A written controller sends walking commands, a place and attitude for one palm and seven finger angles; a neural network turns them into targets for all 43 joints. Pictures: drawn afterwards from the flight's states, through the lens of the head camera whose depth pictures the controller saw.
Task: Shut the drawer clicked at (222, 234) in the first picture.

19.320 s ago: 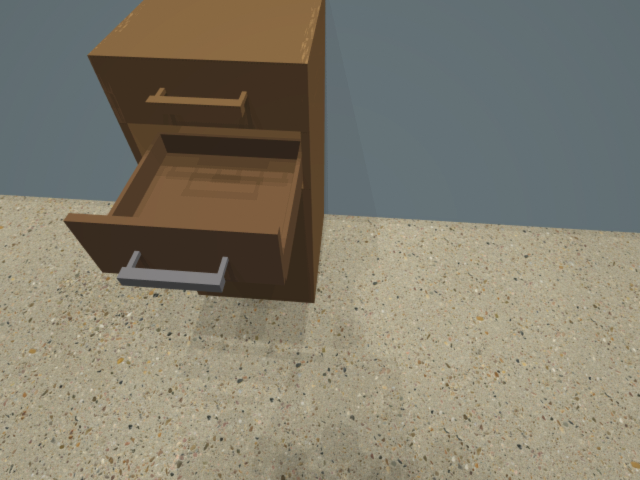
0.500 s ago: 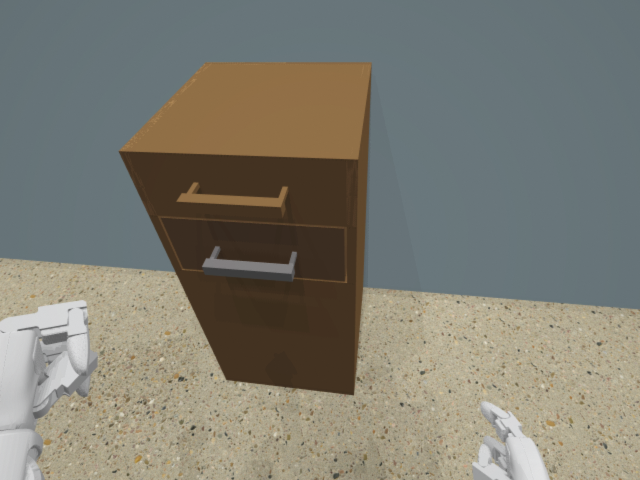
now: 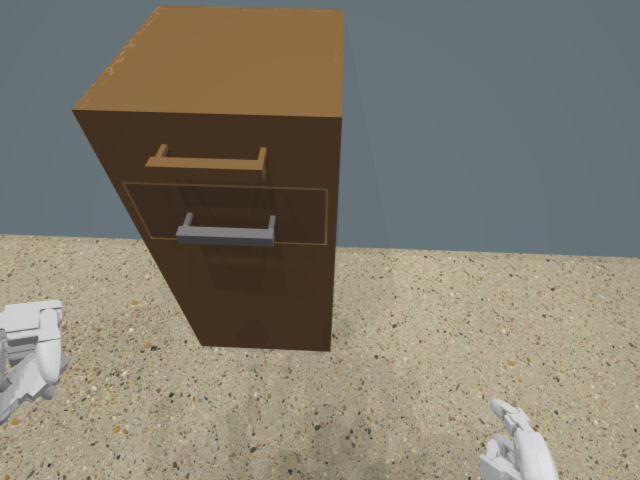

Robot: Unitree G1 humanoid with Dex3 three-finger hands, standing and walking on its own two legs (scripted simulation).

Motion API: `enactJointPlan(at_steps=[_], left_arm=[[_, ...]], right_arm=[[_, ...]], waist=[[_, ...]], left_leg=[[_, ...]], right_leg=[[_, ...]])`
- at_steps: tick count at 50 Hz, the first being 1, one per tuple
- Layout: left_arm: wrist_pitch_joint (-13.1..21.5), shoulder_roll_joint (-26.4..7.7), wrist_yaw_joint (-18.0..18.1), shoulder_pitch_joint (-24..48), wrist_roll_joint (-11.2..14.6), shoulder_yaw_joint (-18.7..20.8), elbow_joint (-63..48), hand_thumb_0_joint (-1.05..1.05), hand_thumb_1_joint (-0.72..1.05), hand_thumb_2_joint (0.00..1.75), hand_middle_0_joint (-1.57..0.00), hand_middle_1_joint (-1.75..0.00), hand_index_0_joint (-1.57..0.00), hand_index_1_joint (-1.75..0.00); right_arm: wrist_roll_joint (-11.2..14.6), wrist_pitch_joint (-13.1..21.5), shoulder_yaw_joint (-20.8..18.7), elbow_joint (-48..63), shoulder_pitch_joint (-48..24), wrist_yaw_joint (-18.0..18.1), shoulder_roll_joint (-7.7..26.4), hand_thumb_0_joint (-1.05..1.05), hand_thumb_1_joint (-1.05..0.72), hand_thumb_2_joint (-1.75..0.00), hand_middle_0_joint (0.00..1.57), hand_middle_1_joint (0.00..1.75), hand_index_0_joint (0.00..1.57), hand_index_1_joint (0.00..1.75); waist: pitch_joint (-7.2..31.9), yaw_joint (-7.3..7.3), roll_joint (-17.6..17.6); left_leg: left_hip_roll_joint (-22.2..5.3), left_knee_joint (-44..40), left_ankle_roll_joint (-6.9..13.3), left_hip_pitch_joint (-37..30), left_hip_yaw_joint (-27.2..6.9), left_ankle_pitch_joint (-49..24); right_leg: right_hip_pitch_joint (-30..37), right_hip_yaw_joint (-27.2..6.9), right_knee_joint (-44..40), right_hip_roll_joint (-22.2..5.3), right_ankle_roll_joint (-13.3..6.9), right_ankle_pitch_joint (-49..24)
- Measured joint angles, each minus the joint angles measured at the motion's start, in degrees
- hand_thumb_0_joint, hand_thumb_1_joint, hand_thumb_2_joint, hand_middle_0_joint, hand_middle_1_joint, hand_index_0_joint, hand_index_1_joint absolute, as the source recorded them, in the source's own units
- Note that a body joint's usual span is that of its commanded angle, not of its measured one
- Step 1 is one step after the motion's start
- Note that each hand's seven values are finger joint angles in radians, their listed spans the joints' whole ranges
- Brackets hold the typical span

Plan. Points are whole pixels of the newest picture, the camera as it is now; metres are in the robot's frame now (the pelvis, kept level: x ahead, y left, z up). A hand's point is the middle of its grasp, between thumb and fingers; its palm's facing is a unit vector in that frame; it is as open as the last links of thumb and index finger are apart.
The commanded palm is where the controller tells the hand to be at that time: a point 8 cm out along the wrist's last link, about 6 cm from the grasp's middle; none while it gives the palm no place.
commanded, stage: step back with the hand held close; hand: left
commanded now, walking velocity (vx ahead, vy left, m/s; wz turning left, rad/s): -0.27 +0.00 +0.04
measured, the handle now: (228, 227) +0.58 +0.22 -0.11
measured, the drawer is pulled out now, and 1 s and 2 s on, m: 0.00 0.00 0.00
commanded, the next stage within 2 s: stop stepping back and stand still in 1.12 s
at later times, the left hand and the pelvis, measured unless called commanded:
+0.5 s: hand (14, 427) +0.14 +0.24 +0.16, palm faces +0.34 -0.82 -0.45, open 3.2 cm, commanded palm +0.07 +0.29 +0.18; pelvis -0.06 +0.01 -0.01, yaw +1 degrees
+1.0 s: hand out of the picture +0.07 +0.22 +0.17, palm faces +0.33 -0.81 -0.48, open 3.2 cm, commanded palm +0.00 +0.27 +0.18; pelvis -0.13 -0.01 +0.00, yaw +1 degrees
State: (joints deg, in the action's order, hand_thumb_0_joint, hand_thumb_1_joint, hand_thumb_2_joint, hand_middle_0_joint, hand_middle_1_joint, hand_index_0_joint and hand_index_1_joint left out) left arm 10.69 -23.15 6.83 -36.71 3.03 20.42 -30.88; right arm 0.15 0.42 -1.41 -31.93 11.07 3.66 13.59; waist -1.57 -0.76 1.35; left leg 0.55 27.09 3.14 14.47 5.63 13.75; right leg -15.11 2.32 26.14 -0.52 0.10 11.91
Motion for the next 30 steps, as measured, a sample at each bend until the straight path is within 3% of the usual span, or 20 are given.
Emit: enactJointPlan(at_steps=[17, 24, 30], left_arm=[[2.4, 1.8, 1.1, 2.1, -1.6, 1.0, -2.8, 0.01, 0.89, 0.90, -1.41, -1.60, -1.40, -1.60], [3.7, 1.3, 1.8, 1.8, -1.4, 0.5, -3.8, 0.01, 0.89, 0.90, -1.41, -1.60, -1.40, -1.60], [4.5, -2.2, 1.2, 1.6, -2.7, 3.2, -4.3, 0.01, 0.89, 0.90, -1.41, -1.60, -1.40, -1.60]], right_arm=[[-0.5, 3.3, 2.0, 1.2, -0.1, -0.2, -1.8, 0.01, -0.90, -0.90, 0.20, 0.30, 0.20, 0.30], [-0.8, 3.0, 1.2, -0.2, 0.6, -0.3, -1.0, 0.01, -0.90, -0.90, 0.20, 0.30, 0.20, 0.30], [-1.0, 3.7, 0.3, -0.4, 2.2, 0.2, -1.2, 0.01, -0.90, -0.90, 0.20, 0.30, 0.20, 0.30]], waist=[[-0.5, 1.22, -0.5], [-0.5, -0.09, -1.2], [-0.2, -1.78, -1.6]], left_leg=[[-0.2, 6.6, 0.9, 6.7, -0.7, -0.5], [-0.6, 6.8, 1.0, 8.8, -1.5, -1.8], [0.2, 6.0, 1.5, 10.4, -3.6, -3.2]], right_leg=[[-5.5, 0.8, 4.7, -0.3, 0.2, -1.3], [-6.3, 1.2, 2.4, 0.5, 0.2, -3.6], [-5.9, -3.1, 10.2, 3.2, 0.9, 1.3]])
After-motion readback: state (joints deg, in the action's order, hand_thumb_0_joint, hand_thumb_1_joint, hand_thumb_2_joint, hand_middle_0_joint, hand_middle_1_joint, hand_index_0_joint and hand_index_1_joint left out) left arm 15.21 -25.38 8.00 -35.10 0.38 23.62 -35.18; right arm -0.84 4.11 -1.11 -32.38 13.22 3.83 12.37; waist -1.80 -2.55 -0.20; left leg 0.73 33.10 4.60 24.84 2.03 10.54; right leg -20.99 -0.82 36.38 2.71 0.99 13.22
